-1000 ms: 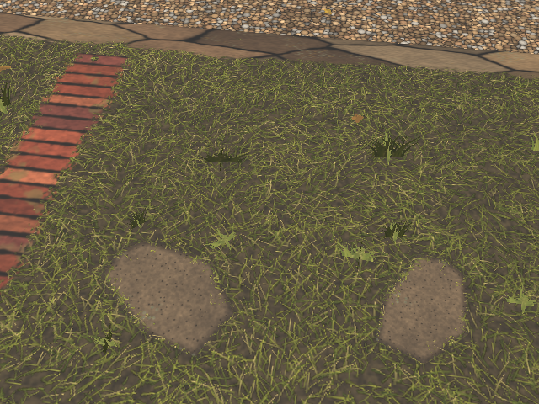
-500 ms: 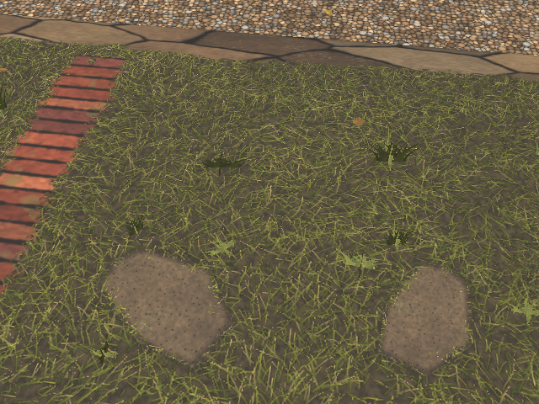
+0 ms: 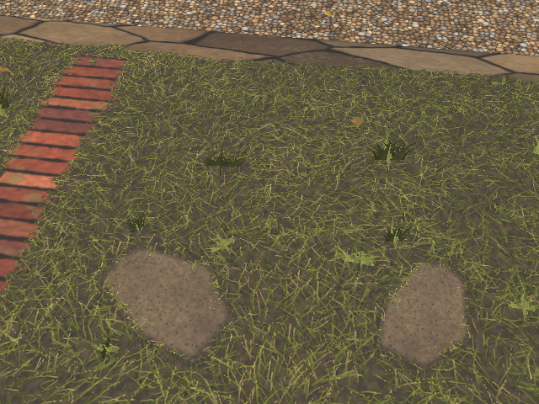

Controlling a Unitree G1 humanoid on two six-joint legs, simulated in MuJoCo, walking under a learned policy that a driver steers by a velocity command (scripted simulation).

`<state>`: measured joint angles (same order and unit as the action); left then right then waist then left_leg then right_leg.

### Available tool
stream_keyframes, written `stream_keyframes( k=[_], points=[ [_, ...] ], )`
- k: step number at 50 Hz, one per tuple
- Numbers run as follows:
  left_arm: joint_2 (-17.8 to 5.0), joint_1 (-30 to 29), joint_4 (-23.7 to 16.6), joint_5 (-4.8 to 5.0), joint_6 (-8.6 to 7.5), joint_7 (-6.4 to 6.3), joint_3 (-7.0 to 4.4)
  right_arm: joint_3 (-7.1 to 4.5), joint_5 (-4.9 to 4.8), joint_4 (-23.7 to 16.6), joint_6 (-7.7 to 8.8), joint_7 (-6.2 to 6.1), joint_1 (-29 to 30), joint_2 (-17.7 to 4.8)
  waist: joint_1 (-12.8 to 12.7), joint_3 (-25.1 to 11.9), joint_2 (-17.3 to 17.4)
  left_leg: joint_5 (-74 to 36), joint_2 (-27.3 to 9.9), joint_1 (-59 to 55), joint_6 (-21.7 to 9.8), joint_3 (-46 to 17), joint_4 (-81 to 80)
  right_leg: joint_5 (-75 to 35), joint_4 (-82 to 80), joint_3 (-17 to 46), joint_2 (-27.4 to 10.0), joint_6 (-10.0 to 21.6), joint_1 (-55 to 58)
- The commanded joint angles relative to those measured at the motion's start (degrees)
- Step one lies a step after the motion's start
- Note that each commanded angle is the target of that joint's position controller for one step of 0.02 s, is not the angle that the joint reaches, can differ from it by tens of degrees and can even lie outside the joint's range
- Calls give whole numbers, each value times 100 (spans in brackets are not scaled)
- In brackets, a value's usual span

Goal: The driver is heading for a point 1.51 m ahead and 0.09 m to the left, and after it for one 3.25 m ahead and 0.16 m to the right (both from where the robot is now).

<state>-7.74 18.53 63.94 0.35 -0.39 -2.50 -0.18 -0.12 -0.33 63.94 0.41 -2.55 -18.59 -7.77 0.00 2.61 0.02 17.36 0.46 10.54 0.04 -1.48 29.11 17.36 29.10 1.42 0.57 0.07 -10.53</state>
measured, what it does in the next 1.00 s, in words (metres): walks ahead: left foot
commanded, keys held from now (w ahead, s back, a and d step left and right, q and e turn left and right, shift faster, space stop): no key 0.34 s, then w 0.66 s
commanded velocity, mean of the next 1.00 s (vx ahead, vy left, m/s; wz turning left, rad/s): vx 0.22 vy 0.00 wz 0.00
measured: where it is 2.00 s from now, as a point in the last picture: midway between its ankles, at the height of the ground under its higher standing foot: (250, 312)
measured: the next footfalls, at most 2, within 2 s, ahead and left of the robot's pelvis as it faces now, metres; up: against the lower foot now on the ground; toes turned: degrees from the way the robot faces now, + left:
left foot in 0.74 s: +0.10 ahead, +0.12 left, +0.00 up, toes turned +1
right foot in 1.22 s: +0.50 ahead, -0.04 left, +0.00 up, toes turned +0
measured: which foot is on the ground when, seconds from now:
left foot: down 0.00-0.60, up 0.62-0.72, down 0.74-1.00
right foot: down 0.00-0.76, up 0.78-1.00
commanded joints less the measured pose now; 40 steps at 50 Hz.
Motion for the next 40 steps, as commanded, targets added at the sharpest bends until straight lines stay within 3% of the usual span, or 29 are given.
stream_keyframes(
  k=[1,17,18,20,21,23,28,30,32,33,35,36,37,38,39,40],
  points=[
    [-407,488,-33,-2,-21,-14,-58,-59,2,-33,22,-13,-489,-407,0,295,4,-896,-15,234,-100,14,-500,-900,-503,-5,-24,96,-232],
    [-356,617,-39,-1,-47,-14,-47,-50,1,-42,48,-13,-620,-354,0,313,4,-644,-27,364,-117,-2,-541,-643,-543,10,-36,109,-364],
    [-312,730,18,-3,-41,-20,-38,-41,4,15,42,-18,-733,-309,0,154,4,-109,38,301,-137,61,-545,-106,-547,-53,28,129,-300],
    [-478,746,-16,61,-30,-53,-107,-109,-59,-20,31,-51,-746,-470,-1,356,0,1736,143,614,-319,88,-410,1747,-423,-71,126,313,-614],
    [-510,706,-74,80,-60,-58,-122,-125,-77,-78,61,-56,-702,-500,-2,619,-2,2325,57,881,-427,-38,-422,2343,-442,62,36,422,-879],
    [-457,737,-145,129,-203,-31,-123,-124,-127,-154,205,-29,-721,-438,-5,861,-12,2437,-140,1097,-578,-295,-392,2473,-438,343,-174,580,-1076],
    [-562,1068,-209,189,-483,91,-172,-123,-176,-352,516,107,-655,-366,-115,743,-216,1855,-130,1377,-714,-348,73,2279,-556,962,-481,920,-710],
    [-810,1477,-156,218,-560,134,-239,-83,-184,-550,643,172,-354,-237,-271,710,-658,1227,86,1906,-671,3,834,2336,-1036,1871,-966,1267,-118],
    [-1145,1720,-146,195,-609,163,-323,-33,-177,-792,771,230,-52,-131,-284,737,-1134,687,132,2550,-686,282,1674,1411,-1357,3220,-1810,1738,397],
    [-1113,1680,-190,181,-627,167,-318,-43,-167,-874,827,269,75,-223,-259,712,-1050,956,64,2840,-692,207,1839,569,-1212,3274,-1949,1764,671],
    [-1115,1467,-292,186,-588,179,-320,-60,-212,-966,887,342,116,-320,-67,555,-937,1375,-90,2778,-674,97,1414,-375,-842,2810,-1927,1485,823],
    [-1142,919,-485,209,-523,165,-314,-107,-255,-788,893,368,-405,-395,335,424,-796,744,-91,1608,-713,147,408,-561,-625,2209,-1678,1183,112],
    [-1174,123,-798,168,-472,155,-288,-244,-243,-370,858,361,-1513,-569,957,62,-473,-44,70,-683,-804,30,-523,-1300,-57,1300,-1051,791,-1260],
    [-980,-298,-1081,125,-509,153,-238,-485,-104,-49,750,310,-2542,-1266,1288,-278,1062,32,-859,-2135,-1020,-1573,-1171,-1391,2154,48,-121,280,-2423],
    [-535,77,-1174,113,-652,151,-117,-480,-43,-111,726,353,-2820,-1537,1030,-506,2200,-268,-2017,-2663,-1543,-3992,-1812,817,3554,156,394,214,-3526],
    [-730,56,-1146,175,-742,187,-140,-335,3,-308,749,330,-2111,-1087,689,-8,1268,-562,-2213,-2239,-1629,-3975,-1706,854,4433,573,27,356,-3975]
  ],
)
